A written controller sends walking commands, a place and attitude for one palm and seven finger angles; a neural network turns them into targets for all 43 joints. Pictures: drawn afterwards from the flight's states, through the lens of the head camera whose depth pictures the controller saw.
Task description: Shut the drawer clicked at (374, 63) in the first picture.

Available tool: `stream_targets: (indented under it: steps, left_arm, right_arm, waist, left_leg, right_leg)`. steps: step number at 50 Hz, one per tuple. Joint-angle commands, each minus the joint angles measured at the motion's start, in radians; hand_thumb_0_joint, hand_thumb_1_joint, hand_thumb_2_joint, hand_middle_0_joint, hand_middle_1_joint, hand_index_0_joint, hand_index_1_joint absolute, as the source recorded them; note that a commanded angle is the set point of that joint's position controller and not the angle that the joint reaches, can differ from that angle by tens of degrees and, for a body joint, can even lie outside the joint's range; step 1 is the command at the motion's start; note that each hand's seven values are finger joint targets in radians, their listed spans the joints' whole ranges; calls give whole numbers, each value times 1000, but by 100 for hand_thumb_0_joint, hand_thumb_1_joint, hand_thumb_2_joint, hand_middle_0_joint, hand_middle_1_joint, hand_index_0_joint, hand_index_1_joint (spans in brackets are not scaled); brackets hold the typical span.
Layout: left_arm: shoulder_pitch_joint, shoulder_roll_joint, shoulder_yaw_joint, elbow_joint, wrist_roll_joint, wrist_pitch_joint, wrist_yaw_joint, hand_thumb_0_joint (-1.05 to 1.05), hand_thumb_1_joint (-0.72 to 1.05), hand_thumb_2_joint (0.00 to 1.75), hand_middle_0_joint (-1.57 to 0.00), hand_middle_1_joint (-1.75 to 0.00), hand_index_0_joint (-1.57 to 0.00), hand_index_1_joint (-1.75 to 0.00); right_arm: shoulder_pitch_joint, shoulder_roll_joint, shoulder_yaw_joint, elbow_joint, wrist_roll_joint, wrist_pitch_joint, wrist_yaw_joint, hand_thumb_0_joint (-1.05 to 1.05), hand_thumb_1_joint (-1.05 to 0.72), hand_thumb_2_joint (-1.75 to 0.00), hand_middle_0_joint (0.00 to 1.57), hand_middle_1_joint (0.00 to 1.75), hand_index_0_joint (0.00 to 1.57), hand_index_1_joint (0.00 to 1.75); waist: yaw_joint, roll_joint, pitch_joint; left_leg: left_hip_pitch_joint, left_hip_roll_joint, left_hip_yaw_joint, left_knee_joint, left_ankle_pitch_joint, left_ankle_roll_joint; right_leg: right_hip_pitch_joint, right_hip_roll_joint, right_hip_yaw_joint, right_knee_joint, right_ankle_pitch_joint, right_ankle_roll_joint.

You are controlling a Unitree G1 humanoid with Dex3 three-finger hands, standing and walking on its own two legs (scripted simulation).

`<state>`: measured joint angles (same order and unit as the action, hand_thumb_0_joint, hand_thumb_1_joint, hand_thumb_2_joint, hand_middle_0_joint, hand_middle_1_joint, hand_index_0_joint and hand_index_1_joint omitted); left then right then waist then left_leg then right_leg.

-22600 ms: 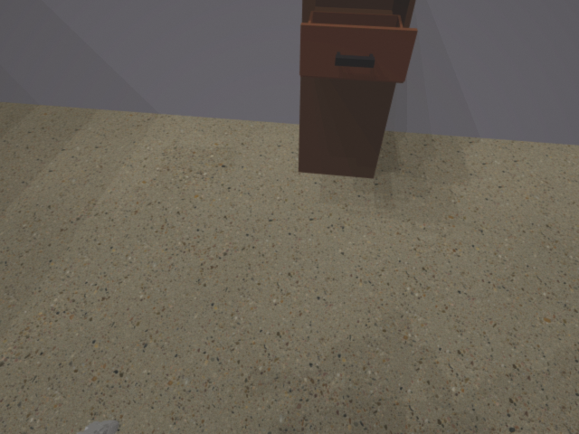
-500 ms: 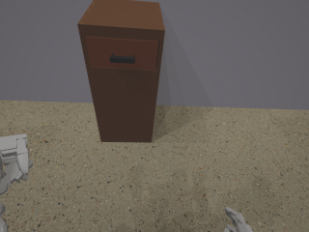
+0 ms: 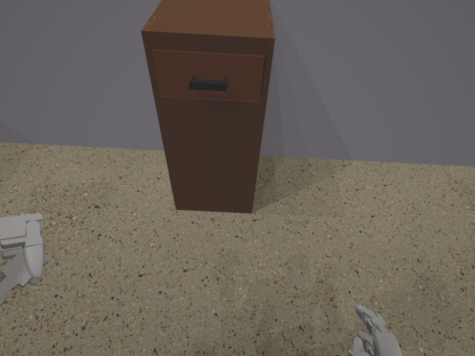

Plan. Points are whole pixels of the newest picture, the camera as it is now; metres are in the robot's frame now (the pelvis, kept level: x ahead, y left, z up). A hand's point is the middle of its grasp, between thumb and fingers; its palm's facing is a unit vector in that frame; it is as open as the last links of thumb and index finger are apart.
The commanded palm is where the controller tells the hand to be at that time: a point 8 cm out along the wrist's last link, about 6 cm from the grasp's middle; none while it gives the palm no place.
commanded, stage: stop stepping back and stand still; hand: left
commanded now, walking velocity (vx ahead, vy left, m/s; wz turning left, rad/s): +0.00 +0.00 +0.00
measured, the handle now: (208, 81) +0.91 +0.14 +0.00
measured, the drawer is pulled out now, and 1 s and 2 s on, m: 0.00 0.00 0.00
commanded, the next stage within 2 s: let the arm hang, fingers relaxed in 0.32 s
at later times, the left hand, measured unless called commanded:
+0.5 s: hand (65, 272) +0.22 +0.27 +0.07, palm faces +0.18 -0.85 -0.49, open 3.2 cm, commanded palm none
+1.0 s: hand out of the picture -0.07 +0.23 -0.16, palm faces +0.02 -0.97 -0.25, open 5.3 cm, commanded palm none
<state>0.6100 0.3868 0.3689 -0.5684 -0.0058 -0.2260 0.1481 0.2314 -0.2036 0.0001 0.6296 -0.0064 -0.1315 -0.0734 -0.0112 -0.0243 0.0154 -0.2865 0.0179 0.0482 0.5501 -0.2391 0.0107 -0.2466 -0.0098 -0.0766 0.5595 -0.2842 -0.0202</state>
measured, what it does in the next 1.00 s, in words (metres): stands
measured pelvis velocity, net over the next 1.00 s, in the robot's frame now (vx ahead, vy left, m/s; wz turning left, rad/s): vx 0.00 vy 0.03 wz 0.02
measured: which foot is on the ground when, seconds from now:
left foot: down 0.00-1.00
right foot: down 0.00-1.00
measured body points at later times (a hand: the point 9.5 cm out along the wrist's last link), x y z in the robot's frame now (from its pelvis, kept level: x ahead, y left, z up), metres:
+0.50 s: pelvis +0.01 +0.02 +0.00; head +0.03 +0.01 +0.45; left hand +0.20 +0.31 +0.10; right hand +0.19 -0.22 -0.09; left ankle +0.04 +0.12 -0.73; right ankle +0.01 -0.10 -0.73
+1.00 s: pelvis +0.00 +0.03 +0.01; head +0.03 +0.03 +0.46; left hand -0.07 +0.28 -0.14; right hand -0.02 -0.20 -0.15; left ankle +0.04 +0.12 -0.73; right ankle +0.01 -0.10 -0.73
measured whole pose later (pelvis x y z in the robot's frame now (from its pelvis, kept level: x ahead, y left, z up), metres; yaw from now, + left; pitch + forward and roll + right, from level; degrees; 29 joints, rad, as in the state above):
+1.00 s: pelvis +0.00 +0.03 +0.01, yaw +1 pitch -1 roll -1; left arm 0.34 0.23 0.00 1.15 0.01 0.02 0.02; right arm 0.30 -0.16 0.00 1.11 -0.02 0.03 -0.01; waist 0.01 0.02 0.08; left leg -0.25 -0.02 0.05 0.42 -0.17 0.05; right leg -0.19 -0.04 -0.08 0.41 -0.20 0.01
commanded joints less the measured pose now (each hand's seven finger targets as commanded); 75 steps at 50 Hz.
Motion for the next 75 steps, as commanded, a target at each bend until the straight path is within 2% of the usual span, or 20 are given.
stream_targets:
  steps: [1, 3, 8, 14, 20, 21, 22, 23, 24, 25, 27, 29, 31, 32, 38, 42, 51, 62, 69, 75]
  left_arm:
    - [35, 126, 108, -169, -30, -67, 15, 0, 90, 90, -140, -160, -140, -160]
    - [21, 122, 98, -163, -36, -59, 14, 0, 90, 90, -140, -160, -140, -160]
    - [9, 131, 94, -168, -34, -44, 15, 0, 90, 90, -140, -160, -140, -160]
    - [11, 137, 98, -208, -33, -43, 16, 0, 90, 90, -140, -160, -140, -160]
    - [55, 136, 105, -196, -42, -40, 16, 0, 90, 90, -140, -160, -140, -160]
    - [-109, 46, -270, 650, 60, 104, -133, 0, 90, 90, -140, -160, -140, -160]
    - [-110, 19, -246, 673, 37, 179, -146, 0, 90, 90, -136, -156, -136, -156]
    - [-140, -13, -261, 708, 37, 194, -147, 0, 90, 90, -132, -151, -132, -151]
    - [-176, -13, -269, 759, 40, 200, -148, 0, 90, 90, -128, -147, -128, -147]
    - [-224, 1, -276, 814, 44, 204, -147, 0, 90, 90, -124, -143, -124, -143]
    - [-288, 16, -286, 946, 40, 211, -146, 0, 90, 90, -116, -134, -116, -134]
    - [-340, 21, -300, 1091, 35, 222, -140, 0, 90, 90, -108, -125, -108, -125]
    - [-355, 4, -319, 1223, 29, 233, -135, 0, 90, 90, -100, -117, -100, -117]
    - [-349, -3, -326, 1284, 26, 234, -134, 0, 90, 90, -96, -112, -96, -112]
    - [-308, -48, -329, 1521, 22, 225, -131, 0, 90, 90, -72, -86, -72, -86]
    - [-296, -53, -342, 1604, 17, 222, -130, 0, 90, 90, -56, -69, -56, -69]
    - [-252, -85, -348, 1694, 16, 222, -119, 0, 90, 90, -20, -30, -20, -30]
    - [-255, -134, -344, 1699, 18, 219, -112, 0, 90, 90, -20, -30, -20, -30]
    - [-274, -145, -338, 1694, 17, 217, -111, 0, 90, 90, -20, -30, -20, -30]
    - [-278, -137, -335, 1690, 16, 211, -111, 0, 90, 90, -20, -30, -20, -30]
  right_arm:
    - [-92, -110, -45, -153, 11, -48, 6, 0, -90, -90, 20, 30, 20, 30]
    - [-95, -110, -45, -151, 11, -36, 9, 0, -90, -90, 20, 30, 20, 30]
    - [-120, -106, -33, -165, 7, -18, -2, 0, -90, -90, 20, 30, 20, 30]
    - [-129, -106, -34, -181, 8, -10, -7, 0, -90, -90, 20, 30, 20, 30]
    - [-132, -108, -40, -191, 11, -1, -9, 0, -90, -90, 20, 30, 20, 30]
    - [-167, -317, -97, 59, 16, -47, 89, 0, -90, -90, 20, 30, 20, 30]
    - [-79, -241, -94, 44, 28, 19, 92, 0, -90, -90, 20, 30, 20, 30]
    - [-64, -205, -75, 44, 18, 42, 90, 0, -90, -90, 20, 30, 20, 30]
    - [-68, -198, -63, 38, 8, 59, 88, 0, -90, -90, 20, 30, 20, 30]
    - [-65, -197, -58, 39, -1, 70, 87, 0, -90, -90, 20, 30, 20, 30]
    - [-82, -217, -54, 64, -11, 85, 81, 0, -90, -90, 20, 30, 20, 30]
    - [-90, -217, -49, 108, -19, 103, 77, 0, -90, -90, 20, 30, 20, 30]
    - [-93, -188, -30, 155, -21, 117, 76, 0, -90, -90, 20, 30, 20, 30]
    - [-90, -173, -24, 180, -20, 120, 74, 0, -90, -90, 20, 30, 20, 30]
    - [-11, -126, -27, 306, -17, 132, 56, 0, -90, -90, 20, 30, 20, 30]
    - [48, -116, -32, 370, -10, 136, 50, 0, -90, -90, 20, 30, 20, 30]
    - [115, -76, -33, 452, -6, 135, 42, 0, -90, -90, 20, 30, 20, 30]
    - [133, -14, -27, 482, -11, 132, 42, 0, -90, -90, 20, 30, 20, 30]
    - [134, -3, -28, 485, -13, 129, 38, 0, -90, -90, 20, 30, 20, 30]
    - [136, -13, -31, 484, -10, 128, 37, 0, -90, -90, 20, 30, 20, 30]
  waist:
    - [4, -20, -83]
    - [-3, -25, -90]
    - [8, 37, -85]
    - [14, 82, -103]
    - [12, 59, -120]
    - [-23, 66, -59]
    - [-12, 55, -148]
    - [-6, 18, -147]
    - [-1, -15, -129]
    - [0, -117, -115]
    - [6, -157, -84]
    - [7, -82, -67]
    - [18, 78, -26]
    - [21, 114, -26]
    - [16, 187, -28]
    - [9, 85, -2]
    - [9, 21, 46]
    - [9, 27, 80]
    - [8, 60, 89]
    - [5, 34, 70]
  left_leg:
    - [0, 55, -66, -57, 92, 17]
    - [46, 41, -47, -34, 97, 11]
    - [84, 71, -78, -129, 169, 21]
    - [92, 73, -85, -153, 217, 22]
    - [88, 66, -81, -148, 239, 13]
    - [10, 88, -79, 35, 417, 23]
    - [77, 87, -77, 23, 403, 10]
    - [45, 100, -97, 12, 286, 24]
    - [4, 101, -127, -10, 224, 43]
    - [-17, 99, -146, -24, 223, 49]
    - [-23, 84, -150, -39, 218, 52]
    - [-2, 81, -152, -82, 223, 49]
    - [-27, 85, -158, -152, 176, 44]
    - [-24, 85, -161, -176, 130, 43]
    - [19, 77, -149, -231, -47, 36]
    - [49, 85, -153, -238, -42, 39]
    - [66, 90, -145, -258, -36, 44]
    - [52, 76, -115, -248, 5, 34]
    - [46, 72, -111, -245, 18, 29]
    - [79, 74, -94, -216, 82, 26]
  right_leg:
    - [78, -98, 183, -172, 183, -9]
    - [46, -126, 207, -201, 204, -22]
    - [57, -67, 124, -167, 213, 9]
    - [99, -51, 105, -162, 251, 14]
    - [123, -56, 96, -170, 285, 15]
    - [-9, -142, 54, -11, 478, -9]
    - [-15, -132, 103, -41, 378, -12]
    - [-39, -124, 79, -41, 237, -10]
    - [-33, -113, 74, -42, 182, -10]
    - [-11, -102, 76, -43, 177, -14]
    - [2, -118, 89, -65, 185, -28]
    - [15, -111, 92, -80, 150, -30]
    - [43, -94, 90, -105, 60, -17]
    - [55, -92, 94, -125, 33, -14]
    - [70, -92, 89, -210, -7, -27]
    - [45, -96, 77, -232, -9, -29]
    - [15, -95, 71, -230, -19, -27]
    - [5, -96, 77, -230, 2, -21]
    - [11, -93, 88, -235, 6, -24]
    - [18, -97, 92, -246, 35, -28]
